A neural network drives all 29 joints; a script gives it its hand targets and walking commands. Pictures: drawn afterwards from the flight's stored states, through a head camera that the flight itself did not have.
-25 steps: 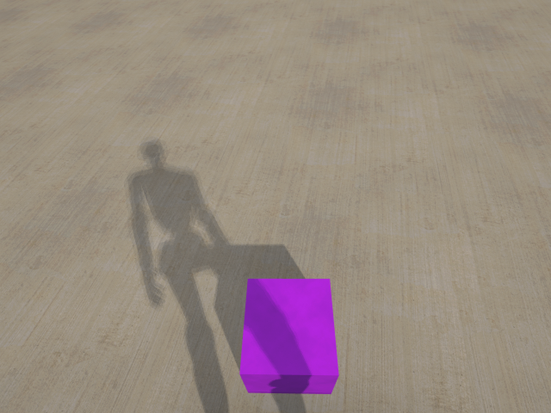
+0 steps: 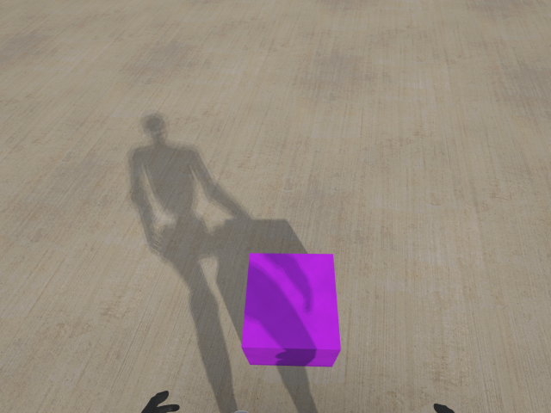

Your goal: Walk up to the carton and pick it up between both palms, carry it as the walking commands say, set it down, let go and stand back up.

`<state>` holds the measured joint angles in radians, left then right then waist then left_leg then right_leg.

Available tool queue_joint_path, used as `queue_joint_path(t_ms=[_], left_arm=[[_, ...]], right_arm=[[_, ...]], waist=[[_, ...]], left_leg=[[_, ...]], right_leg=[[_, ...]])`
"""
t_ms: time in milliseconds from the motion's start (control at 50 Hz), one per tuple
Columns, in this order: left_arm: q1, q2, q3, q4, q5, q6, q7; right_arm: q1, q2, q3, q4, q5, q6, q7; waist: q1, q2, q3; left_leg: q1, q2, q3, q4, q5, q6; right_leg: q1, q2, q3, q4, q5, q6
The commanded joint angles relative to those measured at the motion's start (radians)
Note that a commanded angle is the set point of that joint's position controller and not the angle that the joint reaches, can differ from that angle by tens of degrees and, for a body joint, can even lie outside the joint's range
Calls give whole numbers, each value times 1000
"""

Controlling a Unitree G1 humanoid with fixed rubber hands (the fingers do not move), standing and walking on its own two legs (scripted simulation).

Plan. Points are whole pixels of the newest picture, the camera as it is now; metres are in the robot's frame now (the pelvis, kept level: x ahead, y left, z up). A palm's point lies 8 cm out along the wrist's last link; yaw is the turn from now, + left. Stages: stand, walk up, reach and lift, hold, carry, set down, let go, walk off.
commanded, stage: reach and lift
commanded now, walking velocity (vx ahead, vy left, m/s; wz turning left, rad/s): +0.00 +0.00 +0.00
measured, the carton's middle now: (291, 310) +0.48 +0.02 -0.64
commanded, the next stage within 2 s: none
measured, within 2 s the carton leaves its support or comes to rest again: neither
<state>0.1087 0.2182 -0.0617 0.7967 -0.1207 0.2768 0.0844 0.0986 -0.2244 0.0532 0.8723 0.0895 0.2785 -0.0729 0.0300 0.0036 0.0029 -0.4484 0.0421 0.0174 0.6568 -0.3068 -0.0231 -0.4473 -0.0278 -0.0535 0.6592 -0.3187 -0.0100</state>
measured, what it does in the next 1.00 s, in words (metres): lowers itself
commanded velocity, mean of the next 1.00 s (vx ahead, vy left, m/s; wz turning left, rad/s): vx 0.00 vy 0.00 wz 0.00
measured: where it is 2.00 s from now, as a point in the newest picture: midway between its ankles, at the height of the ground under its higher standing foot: outside the picture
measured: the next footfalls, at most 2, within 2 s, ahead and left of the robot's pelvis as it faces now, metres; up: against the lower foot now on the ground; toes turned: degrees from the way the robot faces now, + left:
none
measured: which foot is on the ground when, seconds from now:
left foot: down 0.00-1.00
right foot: down 0.00-1.00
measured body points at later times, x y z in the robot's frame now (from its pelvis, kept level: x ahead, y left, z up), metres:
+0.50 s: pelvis +0.00 +0.02 -0.03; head +0.14 +0.01 +0.40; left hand +0.20 +0.20 -0.16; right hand +0.20 -0.21 -0.16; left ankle +0.01 +0.15 -0.72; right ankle +0.01 -0.12 -0.72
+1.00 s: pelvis -0.06 +0.01 -0.07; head +0.14 -0.01 +0.33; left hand +0.30 +0.20 -0.18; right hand +0.30 -0.23 -0.18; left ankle +0.01 +0.15 -0.72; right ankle +0.01 -0.12 -0.72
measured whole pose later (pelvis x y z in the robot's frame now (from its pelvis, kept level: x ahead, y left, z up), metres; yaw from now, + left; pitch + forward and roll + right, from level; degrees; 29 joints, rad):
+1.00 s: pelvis -0.06 +0.01 -0.07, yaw -2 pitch +23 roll +1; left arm -0.56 0.15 0.15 0.64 -0.05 0.50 0.07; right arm -0.61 -0.29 -0.14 0.75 0.04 0.47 0.08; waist 0.01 0.01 0.05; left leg -1.08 0.00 -0.03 1.06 -0.37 -0.03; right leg -1.10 0.01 0.06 1.07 -0.36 0.03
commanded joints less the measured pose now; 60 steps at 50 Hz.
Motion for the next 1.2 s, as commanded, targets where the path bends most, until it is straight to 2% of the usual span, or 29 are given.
queue_joint_path(t_ms=[0, 20, 40, 60, 100, 140, 160, 220, 240, 320, 360, 380, 400, 420, 440, 460, 480, 500, 520, 560, 640, 680, 760, 780, 920, 1020, 1040, 1140, 1180], left_arm=[[-11, 16, -50, -145, -80, 328, -27], [50, -12, -73, -121, -69, 394, -31], [69, -24, -57, -113, -44, 429, -31], [98, -6, -20, -83, -8, 454, -36], [30, 5, 63, -121, 63, 440, -52], [-34, -2, 114, -174, 101, 401, -65], [-85, -19, 130, -250, 126, 373, -74], [-147, -44, 170, -404, 174, 298, -81], [-141, -59, 178, -404, 189, 274, -80], [-133, -89, 178, -461, 189, 167, -76], [-107, -107, 164, -479, 169, 143, -61], [-78, -102, 142, -493, 151, 148, -55], [-110, -119, 118, -499, 139, 155, -53], [-84, -116, 110, -460, 137, 179, -47], [-74, -119, 108, -462, 146, 194, -42], [-64, -115, 104, -454, 143, 214, -36], [-25, -129, 104, -427, 145, 220, -30], [-60, -134, 102, -446, 126, 215, -21], [-49, -142, 93, -430, 124, 215, -19], [-159, -148, 102, -484, 123, 202, -9], [-348, -124, 120, -542, 124, 189, 1], [-439, -102, 150, -539, 125, 193, 2], [-573, -72, 175, -466, 95, 227, 8], [-657, -40, 177, -462, 81, 231, 10], [-770, 31, 237, -229, 72, 220, -8], [-894, 49, 264, -185, 66, 101, -25], [-910, 71, 280, -195, 77, 74, -25], [-994, 85, 279, -154, 73, 0, -15], [-1080, 92, 284, -173, 53, -20, -12]], right_arm=[[-69, -31, -1, -151, 44, 296, 11], [-18, -30, -3, -125, 45, 361, 28], [26, -12, 5, -122, 25, 409, 42], [43, 13, 8, -99, 9, 438, 60], [57, 18, -46, -127, -76, 431, 87], [-1, -13, -96, -210, -144, 391, 101], [-26, 8, -114, -254, -155, 363, 105], [-156, -33, -200, -432, -194, 275, 122], [-173, -35, -212, -443, -206, 249, 126], [-145, 5, -218, -450, -191, 140, 142], [-132, -21, -223, -466, -178, 107, 150], [-107, -46, -224, -491, -174, 108, 149], [-115, -28, -192, -496, -155, 117, 150], [-110, -51, -203, -478, -154, 135, 152], [-109, -19, -176, -484, -139, 153, 152], [-89, -20, -187, -471, -139, 169, 158], [-46, 8, -167, -462, -125, 178, 162], [-58, -15, -167, -443, -122, 173, 172], [-43, -33, -180, -420, -121, 169, 177], [-174, -74, -208, -430, -107, 151, 189], [-388, -149, -250, -467, -100, 137, 184], [-491, -152, -234, -461, -93, 145, 182], [-666, -169, -210, -429, -52, 180, 180], [-731, -166, -200, -392, -44, 188, 182], [-866, -162, -213, -195, -52, 184, 150], [-951, -167, -255, -167, -51, 76, 120], [-949, -163, -247, -164, -35, 56, 112], [-1034, -243, -292, -140, -61, -27, 94], [-1135, -285, -314, -150, -50, -55, 97]], waist=[[-12, -16, -162], [-3, 15, -147], [3, 0, -157], [38, -1, -168], [16, 1, -149], [-11, -33, -218], [-13, 6, -225], [-32, 4, -351], [-40, -29, -390], [-29, -37, -606], [-20, -4, -670], [-40, -28, -684], [-22, -11, -660], [-39, -39, -616], [-15, -16, -557], [-26, -29, -520], [-4, -21, -465], [-15, -43, -492], [-15, -31, -486], [-23, 6, -429], [-48, 39, -410], [-24, 1, -439], [-10, -44, -502], [-23, -77, -480], [-8, -91, -543], [-29, -46, -671], [-7, -41, -716], [-48, -20, -869], [-60, -8, -935]], left_leg=[[-60, -38, 16, -95, -105, 68], [-51, -40, -3, -112, -4, 69], [-51, -42, -17, -123, 121, 68], [-52, -46, -31, -121, 175, 77], [-26, -51, -41, -121, 264, 68], [-16, -54, -44, -98, 333, 65], [-3, -56, -48, -92, 374, 57], [25, -70, -47, -7, 519, 34], [5, -75, -47, 32, 537, 31], [-143, -89, -38, 160, 591, 14], [-97, -82, -49, 200, 653, 3], [-78, -81, -47, 200, 607, 5], [-116, -82, -39, 197, 543, 1], [-134, -86, -30, 180, 429, -1], [-178, -87, -19, 170, 336, 2], [-189, -88, -8, 154, 281, 0], [-193, -88, -22, 151, 333, -1], [-184, -91, -26, 158, 378, -10], [-169, -93, -16, 161, 311, -13], [-217, -76, -18, 154, 128, -18], [-266, -71, -1, 183, -66, -14], [-322, -69, 10, 206, -126, -6], [-312, -78, 28, 235, -167, 3], [-347, -73, 28, 244, -204, 7], [-426, -83, 47, 285, -83, 7], [-448, -100, 36, 327, 123, -9], [-451, -102, 37, 334, 160, -8], [-411, -105, 22, 341, 315, -30], [-371, -105, 11, 347, 328, -30]], right_leg=[[-29, -8, 38, -93, -85, -68], [-22, 6, 49, -96, 20, -76], [12, 28, 66, -105, 153, -61], [50, 37, 83, -108, 205, -53], [58, 55, 98, -139, 283, -44], [82, 55, 92, -128, 350, -34], [51, 50, 83, -129, 378, -30], [17, 46, 76, -47, 512, -19], [0, 50, 69, 1, 560, -9], [11, 46, 76, 158, 700, 14], [-105, 59, 61, 179, 589, 15], [-119, 69, 49, 178, 542, 13], [-141, 63, 52, 176, 461, 11], [-179, 68, 32, 170, 380, 12], [-182, 55, 41, 171, 321, 9], [-212, 60, 33, 167, 278, 8], [-228, 60, 38, 174, 306, 7], [-251, 74, 37, 186, 332, 9], [-276, 71, 27, 183, 263, 6], [-359, 69, 23, 186, 73, -8], [-386, 64, 19, 204, -53, -7], [-369, 55, 28, 229, -99, -1], [-322, 47, 31, 242, -128, 6], [-340, 46, 32, 239, -160, 8], [-304, 52, 35, 255, -34, 24], [-339, 63, 29, 292, 204, 41], [-329, 64, 36, 295, 238, 43], [-350, 79, 18, 318, 388, 50], [-409, 81, 12, 317, 358, 44]])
